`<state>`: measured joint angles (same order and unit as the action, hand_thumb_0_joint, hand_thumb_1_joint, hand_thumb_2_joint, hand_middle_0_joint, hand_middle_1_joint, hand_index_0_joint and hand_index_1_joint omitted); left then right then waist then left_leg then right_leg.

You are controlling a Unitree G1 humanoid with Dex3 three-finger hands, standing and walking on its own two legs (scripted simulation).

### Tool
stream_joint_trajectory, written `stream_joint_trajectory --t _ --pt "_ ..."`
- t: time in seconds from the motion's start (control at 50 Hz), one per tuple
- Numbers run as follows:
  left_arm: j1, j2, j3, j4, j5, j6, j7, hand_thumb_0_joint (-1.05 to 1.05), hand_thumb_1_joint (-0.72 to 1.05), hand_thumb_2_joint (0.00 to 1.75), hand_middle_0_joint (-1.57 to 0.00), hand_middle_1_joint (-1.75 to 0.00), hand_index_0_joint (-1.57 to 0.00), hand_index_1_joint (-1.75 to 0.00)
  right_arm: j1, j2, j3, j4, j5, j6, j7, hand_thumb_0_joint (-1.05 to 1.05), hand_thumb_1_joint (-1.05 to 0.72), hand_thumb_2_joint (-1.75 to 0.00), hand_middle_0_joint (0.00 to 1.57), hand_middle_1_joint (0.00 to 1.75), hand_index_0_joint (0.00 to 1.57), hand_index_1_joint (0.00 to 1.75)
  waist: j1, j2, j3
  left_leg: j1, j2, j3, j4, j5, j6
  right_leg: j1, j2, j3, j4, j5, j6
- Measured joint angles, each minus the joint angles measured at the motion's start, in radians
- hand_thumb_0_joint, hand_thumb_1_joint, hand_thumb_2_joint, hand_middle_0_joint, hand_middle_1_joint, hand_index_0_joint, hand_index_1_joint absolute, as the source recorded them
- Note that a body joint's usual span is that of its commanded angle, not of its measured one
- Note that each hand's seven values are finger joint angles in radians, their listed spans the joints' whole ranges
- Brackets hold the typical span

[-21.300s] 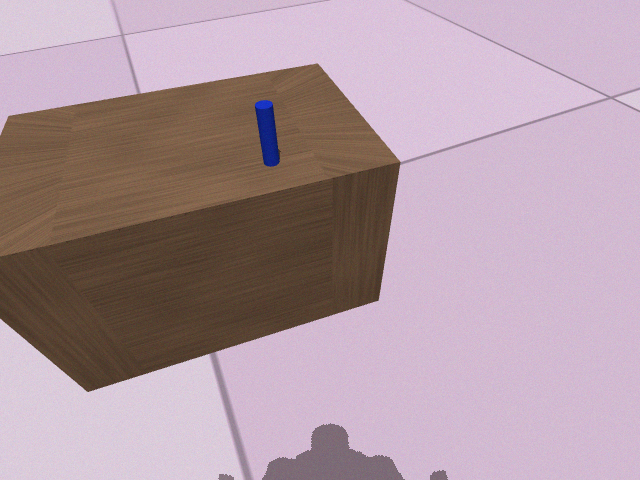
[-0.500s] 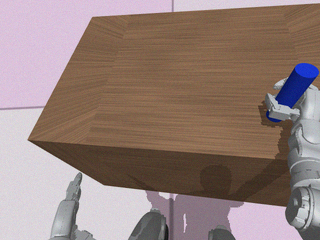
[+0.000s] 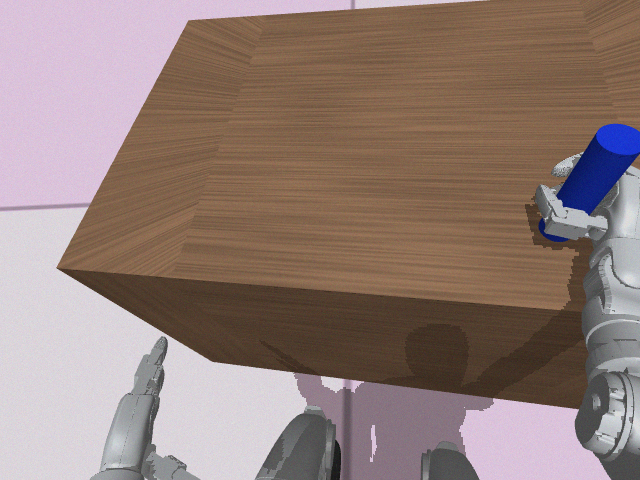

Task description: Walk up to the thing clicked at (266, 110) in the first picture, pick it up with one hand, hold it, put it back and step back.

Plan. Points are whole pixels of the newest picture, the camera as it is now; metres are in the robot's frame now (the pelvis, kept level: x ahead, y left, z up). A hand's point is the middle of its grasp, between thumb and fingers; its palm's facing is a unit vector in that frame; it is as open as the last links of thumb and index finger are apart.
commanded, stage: open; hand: right
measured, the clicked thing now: (583, 190) +0.48 -0.22 +0.05
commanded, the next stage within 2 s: withdraw in 0.44 s
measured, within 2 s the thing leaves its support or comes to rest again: neither
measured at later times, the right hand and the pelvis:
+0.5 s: hand (564, 200) +0.48 -0.21 +0.03, palm faces +0.16 +0.99 +0.02, open 13.2 cm; pelvis +0.00 +0.00 +0.00, yaw +0 degrees
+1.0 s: hand out of the picture +0.49 -0.27 +0.15, palm faces +0.20 +0.98 -0.01, open 17.3 cm; pelvis +0.02 +0.00 +0.03, yaw +0 degrees
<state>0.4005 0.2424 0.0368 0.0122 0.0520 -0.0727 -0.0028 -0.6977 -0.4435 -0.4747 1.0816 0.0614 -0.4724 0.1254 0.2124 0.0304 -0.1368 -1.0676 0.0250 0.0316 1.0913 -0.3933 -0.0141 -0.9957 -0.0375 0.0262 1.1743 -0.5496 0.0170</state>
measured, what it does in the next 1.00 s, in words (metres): stands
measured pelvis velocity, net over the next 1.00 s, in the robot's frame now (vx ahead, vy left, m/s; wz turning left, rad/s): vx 0.02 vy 0.00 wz -0.01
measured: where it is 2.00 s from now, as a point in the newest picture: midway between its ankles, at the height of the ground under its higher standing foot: outside the picture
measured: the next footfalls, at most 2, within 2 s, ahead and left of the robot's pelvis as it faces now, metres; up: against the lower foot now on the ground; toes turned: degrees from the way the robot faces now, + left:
none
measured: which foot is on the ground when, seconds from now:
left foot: down 0.00-1.00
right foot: down 0.00-1.00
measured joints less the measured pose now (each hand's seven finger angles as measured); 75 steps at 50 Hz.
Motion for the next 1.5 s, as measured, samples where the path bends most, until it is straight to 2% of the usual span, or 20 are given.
stream_joint_trajectory --t 0.12,0.24,0.34,0.46,0.7,0.78,0.84,0.94,1.06,1.08,1.1,1.18,1.24,1.28,1.34,1.4,1.5 --pt "0.012 0.007 0.006 -0.002 -0.001 -0.003 0.001 -0.01 -0.51 0.04 -0.07 -0.05 -0.07 -0.05 -0.006 -0.006 -0.006 0.005 0.006 0.005 0.002 -0.01 -0.07 -0.93 1.02 1.06 1.04 1.06 0.001 -0.001 0.003 -0.005 -0.001 0.002 0.004 0.002 0.001 -0.007 -0.001 0.003 0.006 0.001 0.000" --pt "0.007 0.005 0.001 -0.006 -0.002 -0.006 0.004 -0.01 -0.52 0.04 -0.07 -0.05 -0.07 -0.05 -0.014 -0.007 -0.001 -0.003 -0.001 0.011 0.003 0.00 0.06 -0.64 1.02 0.86 1.03 0.86 0.000 0.001 0.006 -0.017 -0.002 0.003 0.011 0.003 0.001 -0.020 -0.002 0.004 0.016 0.000 0.000" --pt "0.017 0.007 0.000 -0.011 -0.001 -0.006 0.004 -0.01 -0.53 0.05 -0.07 -0.05 -0.07 -0.06 -0.007 -0.001 -0.003 -0.005 -0.002 0.021 -0.002 0.00 0.22 -0.43 0.92 0.69 0.93 0.68 0.002 0.000 0.001 -0.014 -0.002 0.002 0.008 0.002 0.000 -0.017 -0.001 0.003 0.013 -0.001 0.000" --pt "0.014 0.006 0.005 0.002 0.002 -0.005 0.005 -0.01 -0.54 0.06 -0.07 -0.05 -0.06 -0.06 -0.009 0.001 -0.003 -0.005 -0.001 0.014 -0.008 0.00 0.36 -0.27 0.72 0.50 0.73 0.49 0.002 0.001 -0.002 -0.013 -0.001 0.003 0.009 -0.002 -0.001 -0.016 -0.001 0.004 0.016 -0.005 -0.002" --pt "0.014 0.015 0.009 -0.029 -0.007 0.012 0.005 -0.01 -0.53 0.05 -0.07 -0.05 -0.06 -0.06 0.018 -0.001 -0.008 -0.061 -0.008 0.041 -0.011 -0.01 0.46 -0.15 0.30 0.23 0.31 0.23 0.001 0.001 0.003 0.028 -0.004 0.000 -0.018 0.000 -0.004 0.026 -0.003 0.000 -0.012 -0.004 -0.003" --pt "0.020 0.026 0.029 0.009 -0.018 0.017 0.013 -0.01 -0.53 0.05 -0.07 -0.05 -0.06 -0.06 0.009 -0.020 -0.029 -0.088 -0.004 0.070 -0.008 -0.01 0.48 -0.10 0.20 0.16 0.20 0.15 -0.009 0.002 0.001 0.075 -0.006 0.000 -0.054 0.007 -0.004 0.072 -0.005 -0.001 -0.048 0.004 -0.003" --pt "0.012 0.027 0.032 0.063 -0.024 0.024 0.021 -0.01 -0.52 0.05 -0.07 -0.05 -0.06 -0.05 -0.022 -0.060 -0.038 -0.077 0.008 0.087 -0.003 -0.01 0.51 -0.07 0.15 0.12 0.15 0.11 -0.021 -0.003 0.001 0.110 -0.007 0.002 -0.083 0.014 -0.003 0.106 -0.005 -0.001 -0.077 0.013 -0.003" --pt "-0.022 0.016 -0.004 0.130 -0.041 0.042 0.031 -0.01 -0.53 0.04 -0.06 -0.04 -0.06 -0.05 -0.061 -0.126 -0.025 -0.046 0.014 0.154 0.053 -0.01 0.53 -0.05 0.09 0.08 0.10 0.07 -0.042 -0.019 0.004 0.170 -0.005 0.001 -0.136 0.031 -0.005 0.165 -0.003 -0.004 -0.133 0.033 -0.004" --pt "-0.031 0.012 -0.028 0.183 -0.069 0.020 0.033 -0.01 -0.53 0.04 -0.07 -0.04 -0.06 -0.05 -0.062 -0.152 -0.012 0.006 0.060 0.234 0.134 -0.01 0.52 -0.04 0.07 0.06 0.08 0.05 -0.069 -0.037 -0.009 0.262 0.005 0.001 -0.211 0.050 -0.007 0.259 0.007 -0.006 -0.221 0.064 -0.006" --pt "-0.030 0.012 -0.031 0.184 -0.074 0.022 0.034 -0.01 -0.53 0.04 -0.07 -0.04 -0.06 -0.05 -0.058 -0.158 -0.002 0.013 0.035 0.248 0.136 -0.01 0.51 -0.04 0.07 0.06 0.07 0.05 -0.076 -0.035 -0.006 0.277 0.005 -0.001 -0.221 0.053 -0.006 0.276 0.008 -0.008 -0.234 0.068 -0.006" --pt "-0.029 0.011 -0.034 0.183 -0.079 0.027 0.033 -0.01 -0.53 0.04 -0.07 -0.04 -0.06 -0.05 -0.054 -0.168 0.010 0.020 0.010 0.269 0.128 -0.01 0.51 -0.04 0.07 0.06 0.07 0.05 -0.082 -0.034 -0.001 0.292 0.005 -0.003 -0.231 0.056 -0.006 0.294 0.008 -0.011 -0.249 0.073 -0.006" --pt "-0.023 0.004 -0.047 0.206 -0.088 0.026 0.020 -0.01 -0.53 0.05 -0.07 -0.04 -0.06 -0.05 -0.042 -0.189 0.056 0.037 -0.038 0.341 0.075 -0.01 0.51 -0.04 0.07 0.06 0.07 0.05 -0.108 -0.026 0.025 0.338 0.007 -0.005 -0.275 0.074 -0.005 0.343 0.011 -0.014 -0.301 0.096 -0.006" --pt "-0.023 0.002 -0.052 0.244 -0.090 0.040 0.008 -0.01 -0.53 0.04 -0.07 -0.05 -0.06 -0.05 -0.013 -0.211 0.038 0.016 -0.077 0.383 0.032 -0.01 0.52 -0.04 0.07 0.06 0.08 0.05 -0.122 -0.021 0.045 0.360 0.006 -0.006 -0.305 0.089 -0.004 0.366 0.010 -0.016 -0.333 0.112 -0.005" --pt "-0.021 0.006 -0.045 0.269 -0.092 0.047 0.007 -0.01 -0.52 0.05 -0.07 -0.05 -0.06 -0.05 0.006 -0.233 0.025 0.005 -0.090 0.403 -0.003 -0.01 0.53 -0.04 0.07 0.06 0.08 0.05 -0.129 -0.021 0.058 0.377 0.003 -0.005 -0.325 0.097 -0.003 0.381 0.008 -0.016 -0.351 0.120 -0.003" --pt "-0.024 0.021 -0.037 0.308 -0.095 0.056 0.019 -0.01 -0.52 0.05 -0.07 -0.05 -0.06 -0.05 0.030 -0.259 0.012 -0.006 -0.098 0.412 -0.057 -0.01 0.54 -0.04 0.06 0.06 0.07 0.05 -0.143 -0.022 0.066 0.404 0.001 -0.003 -0.353 0.106 -0.002 0.406 0.006 -0.015 -0.376 0.127 -0.002" --pt "-0.036 0.034 -0.038 0.324 -0.097 0.057 0.033 -0.01 -0.53 0.06 -0.07 -0.05 -0.06 -0.05 0.069 -0.263 0.027 -0.025 -0.095 0.411 -0.102 -0.01 0.55 -0.04 0.06 0.06 0.07 0.05 -0.157 -0.022 0.057 0.436 0.001 -0.001 -0.377 0.109 -0.003 0.437 0.006 -0.014 -0.400 0.132 -0.002" --pt "-0.041 0.043 -0.013 0.281 -0.098 0.032 0.040 -0.01 -0.53 0.07 -0.06 -0.05 -0.06 -0.05 0.237 -0.196 0.070 -0.145 -0.070 0.427 -0.130 -0.01 0.54 -0.05 0.06 0.06 0.06 0.05 -0.175 -0.036 0.016 0.510 0.002 -0.001 -0.415 0.106 -0.006 0.513 0.007 -0.016 -0.442 0.132 -0.003"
